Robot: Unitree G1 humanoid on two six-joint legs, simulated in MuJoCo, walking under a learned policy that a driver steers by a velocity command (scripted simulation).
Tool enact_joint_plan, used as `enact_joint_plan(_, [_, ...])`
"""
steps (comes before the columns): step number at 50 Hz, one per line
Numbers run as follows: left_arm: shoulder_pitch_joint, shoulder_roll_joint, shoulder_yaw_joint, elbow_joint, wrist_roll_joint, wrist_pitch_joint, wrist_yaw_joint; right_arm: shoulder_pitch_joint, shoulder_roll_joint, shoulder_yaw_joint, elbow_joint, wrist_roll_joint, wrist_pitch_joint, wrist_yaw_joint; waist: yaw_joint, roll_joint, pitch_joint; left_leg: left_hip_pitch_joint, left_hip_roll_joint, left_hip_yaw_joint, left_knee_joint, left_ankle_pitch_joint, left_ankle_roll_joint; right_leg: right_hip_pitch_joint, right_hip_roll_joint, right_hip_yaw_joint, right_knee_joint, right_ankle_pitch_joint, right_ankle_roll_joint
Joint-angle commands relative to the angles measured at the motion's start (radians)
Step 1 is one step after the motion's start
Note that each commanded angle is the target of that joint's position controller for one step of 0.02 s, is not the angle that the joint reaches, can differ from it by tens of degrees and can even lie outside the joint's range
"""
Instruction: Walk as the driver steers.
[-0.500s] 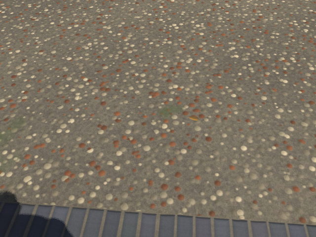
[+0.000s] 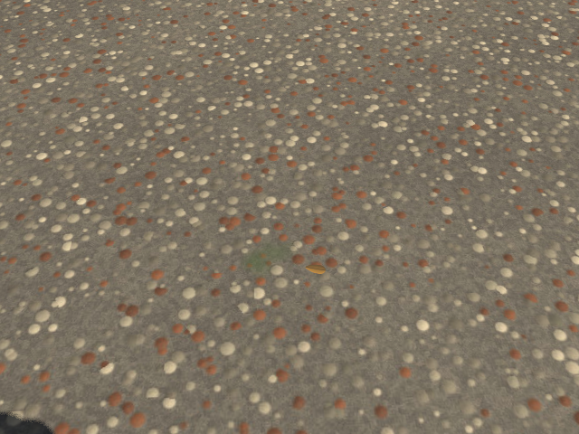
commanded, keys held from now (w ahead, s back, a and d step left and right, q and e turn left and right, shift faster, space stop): w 0.80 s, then no key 0.20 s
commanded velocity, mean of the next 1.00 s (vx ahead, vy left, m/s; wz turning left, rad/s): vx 0.46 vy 0.00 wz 0.00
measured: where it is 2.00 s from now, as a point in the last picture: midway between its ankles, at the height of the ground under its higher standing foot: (271, 330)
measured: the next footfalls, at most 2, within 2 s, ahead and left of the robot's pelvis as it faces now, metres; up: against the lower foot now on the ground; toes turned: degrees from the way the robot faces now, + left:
right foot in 0.18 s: +0.26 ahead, -0.13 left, +0.00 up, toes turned -3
left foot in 0.80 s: +0.65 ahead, +0.10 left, -0.15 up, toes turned +1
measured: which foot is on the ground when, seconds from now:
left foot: down 0.00-0.22, up 0.24-0.78, down 0.80-1.00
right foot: up 0.00-0.16, down 0.18-0.80, up 0.82-1.00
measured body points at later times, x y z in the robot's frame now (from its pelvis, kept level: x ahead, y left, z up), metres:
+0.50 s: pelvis +0.27 -0.06 -0.01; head +0.28 -0.06 +0.44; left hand +0.18 +0.14 -0.16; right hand +0.43 -0.27 -0.14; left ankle +0.41 +0.11 -0.68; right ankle +0.22 -0.13 -0.74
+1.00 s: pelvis +0.57 +0.00 -0.16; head +0.60 +0.00 +0.29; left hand +0.65 +0.25 -0.29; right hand +0.63 -0.24 -0.30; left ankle +0.59 +0.09 -0.89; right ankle +0.62 -0.15 -0.79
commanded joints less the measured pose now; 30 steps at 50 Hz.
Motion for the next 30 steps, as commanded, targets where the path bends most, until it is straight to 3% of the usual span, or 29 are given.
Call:
enact_joint_plan(1, [-0.039, 0.035, 0.005, -0.052, -0.001, 0.010, -0.007, -0.005, -0.122, -0.006, -0.055, -0.006, -0.013, 0.032, 0.057, 0.111, 0.055, -0.188, 0.245, -0.103, -0.084, 0.459, 0.184, 0.175, 0.052, -0.061, -0.081, 0.111, 0.027])
enact_joint_plan(4, [-0.125, 0.069, 0.020, -0.085, -0.014, 0.015, 0.003, 0.064, -0.126, -0.005, -0.022, -0.005, -0.006, 0.039, 0.050, 0.107, 0.088, -0.011, 0.307, -0.147, -0.060, 0.443, 0.173, 0.094, 0.057, -0.033, -0.165, 0.021, 0.008])
enact_joint_plan(5, [-0.051, 0.064, 0.024, -0.069, 0.002, 0.008, 0.002, 0.087, -0.121, -0.003, -0.013, -0.039, -0.005, 0.032, 0.083, 0.127, 0.069, 0.021, 0.334, -0.148, 0.008, 0.522, 0.159, 0.122, 0.056, -0.022, 0.008, 0.038, -0.002])
enact_joint_plan(6, [-0.016, 0.093, 0.036, -0.063, -0.005, -0.005, 0.010, 0.011, -0.125, -0.004, -0.041, -0.035, -0.012, 0.022, 0.125, 0.105, 0.056, 0.038, 0.327, -0.121, 0.057, 0.555, 0.124, 0.131, 0.052, 0.005, -0.007, -0.027, -0.015])
enact_joint_plan(7, [-0.048, 0.109, 0.041, -0.083, -0.020, -0.009, 0.020, -0.049, -0.151, -0.015, -0.057, -0.008, -0.017, 0.016, 0.133, 0.101, 0.059, 0.067, 0.335, -0.117, 0.080, 0.614, 0.111, 0.153, 0.054, 0.007, -0.103, -0.113, -0.027])
enact_joint_plan(8, [-0.119, 0.124, 0.051, -0.104, -0.036, -0.013, 0.021, -0.032, -0.186, -0.028, -0.053, 0.041, -0.009, 0.009, 0.114, 0.077, 0.053, 0.090, 0.297, -0.091, 0.121, 0.617, 0.111, 0.239, 0.118, -0.114, -0.278, -0.185, -0.037])
enact_joint_plan(9, [-0.107, 0.114, 0.051, -0.103, -0.052, -0.021, 0.023, 0.053, -0.190, -0.029, -0.019, 0.022, -0.002, 0.007, 0.097, 0.105, 0.031, 0.030, 0.281, -0.101, 0.180, 0.694, 0.099, 0.416, 0.144, -0.138, -0.262, -0.100, -0.066])
enact_joint_plan(10, [0.057, 0.161, 0.068, -0.057, -0.065, -0.037, 0.030, 0.108, -0.156, -0.024, -0.011, -0.003, -0.002, 0.007, 0.119, 0.042, -0.089, -0.081, 0.207, -0.055, 0.392, 0.611, 0.038, 0.692, 0.101, -0.044, -0.188, 0.088, -0.156])
enact_joint_plan(11, [0.302, 0.207, 0.070, -0.011, -0.064, -0.040, 0.028, 0.239, -0.044, 0.014, -0.023, -0.030, -0.014, 0.015, 0.158, -0.171, -0.345, -0.389, 0.062, -0.047, 0.715, 0.083, -0.047, 1.154, -0.123, 0.343, -0.279, 0.101, -0.387])
enact_joint_plan(12, [0.561, 0.160, 0.060, 0.083, -0.019, -0.039, 0.025, 0.036, -0.066, 0.002, -0.076, -0.013, -0.012, 0.044, 0.303, -0.188, -0.283, -0.660, -0.035, -0.112, 1.077, -0.412, -0.035, 1.213, -0.215, 0.656, -0.481, -0.135, -0.408])
enact_joint_plan(13, [0.521, 0.176, 0.073, 0.102, 0.001, -0.060, 0.032, -0.150, -0.106, -0.018, -0.150, 0.024, -0.009, 0.037, 0.294, -0.076, -0.069, -0.825, 0.029, -0.217, 1.146, -0.314, 0.017, 1.056, -0.207, 0.594, -0.520, -0.244, -0.313])
enact_joint_plan(14, [0.343, 0.151, 0.069, 0.074, -0.011, -0.067, 0.035, -0.199, -0.113, -0.025, -0.159, 0.019, -0.005, 0.008, 0.210, 0.018, 0.034, -0.785, 0.098, -0.219, 1.133, -0.180, 0.029, 0.823, -0.183, 0.468, -0.519, -0.240, -0.277])
enact_joint_plan(15, [0.262, 0.080, 0.049, 0.063, -0.018, -0.059, 0.037, -0.150, -0.106, -0.020, -0.150, -0.003, -0.006, -0.014, 0.144, 0.034, -0.007, -0.668, 0.153, -0.224, 1.078, -0.120, 0.033, 0.688, -0.160, 0.382, -0.527, -0.166, -0.274])
enact_joint_plan(16, [0.232, 0.014, 0.032, 0.061, -0.022, -0.056, 0.041, -0.161, -0.069, -0.010, -0.146, -0.016, 0.002, -0.023, 0.120, 0.032, 0.045, -0.629, 0.182, -0.219, 1.047, -0.059, 0.029, 0.584, -0.138, 0.313, -0.558, -0.102, -0.262])
enact_joint_plan(17, [0.209, -0.022, 0.020, 0.050, -0.023, -0.053, 0.045, -0.151, -0.032, 0.000, -0.142, -0.024, 0.014, -0.024, 0.092, 0.035, 0.045, -0.588, 0.200, -0.211, 0.999, -0.014, 0.023, 0.519, -0.110, 0.256, -0.576, -0.074, -0.239])
enact_joint_plan(18, [0.205, -0.031, 0.019, 0.045, -0.019, -0.057, 0.046, -0.149, -0.033, -0.001, -0.141, -0.016, 0.022, -0.020, 0.084, 0.034, 0.047, -0.582, 0.198, -0.193, 0.953, 0.000, 0.012, 0.486, -0.086, 0.211, -0.591, -0.057, -0.231])
enact_joint_plan(20, [0.279, 0.014, 0.025, 0.074, -0.008, -0.056, 0.036, -0.207, -0.055, -0.007, -0.160, -0.011, 0.033, 0.002, 0.106, 0.019, 0.047, -0.606, 0.199, -0.141, 0.833, 0.073, -0.021, 0.452, -0.045, 0.117, -0.577, -0.008, -0.224])
enact_joint_plan(21, [0.317, 0.015, 0.023, 0.086, -0.001, -0.058, 0.030, -0.247, -0.062, -0.006, -0.178, -0.013, 0.036, 0.007, 0.114, 0.019, 0.041, -0.623, 0.204, -0.122, 0.762, 0.139, -0.038, 0.453, -0.044, 0.103, -0.565, 0.044, -0.228])
enact_joint_plan(22, [0.343, 0.019, 0.019, 0.095, 0.015, -0.056, 0.032, -0.235, -0.041, 0.008, -0.173, -0.033, 0.034, 0.021, 0.109, 0.015, 0.033, -0.617, 0.212, -0.127, 0.776, 0.267, -0.033, 0.431, -0.036, 0.098, -0.516, 0.046, -0.221])
enact_joint_plan(23, [0.362, 0.009, 0.009, 0.100, 0.022, -0.059, 0.026, -0.278, -0.053, 0.003, -0.197, -0.044, 0.035, 0.025, 0.106, 0.026, 0.041, -0.636, 0.198, -0.117, 0.758, 0.325, -0.033, 0.406, -0.046, 0.103, -0.488, 0.060, -0.225])
enact_joint_plan(24, [0.371, -0.033, -0.010, 0.091, 0.007, -0.072, 0.046, -0.305, -0.074, 0.003, -0.210, -0.054, 0.022, 0.026, 0.122, 0.038, 0.020, -0.723, 0.220, -0.179, 0.601, 0.546, -0.030, 0.491, -0.018, 0.101, -0.421, -0.051, -0.200])
enact_joint_plan(25, [0.412, -0.036, -0.021, 0.098, -0.004, -0.079, 0.052, -0.347, -0.090, -0.003, -0.222, -0.047, 0.022, 0.015, 0.144, 0.011, 0.018, -0.715, 0.210, -0.153, 0.524, 0.632, -0.036, 0.493, -0.007, 0.097, -0.391, -0.086, -0.198])
enact_joint_plan(26, [0.411, -0.021, -0.025, 0.095, -0.008, -0.079, 0.052, -0.380, -0.098, -0.002, -0.235, -0.038, 0.022, 0.010, 0.154, 0.024, 0.016, -0.612, 0.199, -0.121, 0.404, 0.760, -0.033, 0.396, 0.032, 0.057, -0.344, -0.161, -0.180])
enact_joint_plan(28, [0.477, -0.007, -0.039, 0.119, -0.002, -0.068, 0.034, -0.422, -0.095, -0.001, -0.259, -0.035, 0.042, 0.007, 0.158, -0.013, 0.083, -0.496, 0.181, -0.079, 0.415, 0.735, -0.032, 0.269, 0.002, 0.098, -0.342, -0.267, -0.194])
enact_joint_plan(30, [0.558, -0.021, -0.053, 0.146, -0.015, -0.071, 0.022, -0.510, -0.102, 0.005, -0.304, -0.043, 0.057, 0.004, 0.186, 0.011, 0.148, -0.585, 0.189, -0.092, 0.345, 0.647, -0.035, 0.367, -0.046, 0.179, -0.300, -0.348, -0.211])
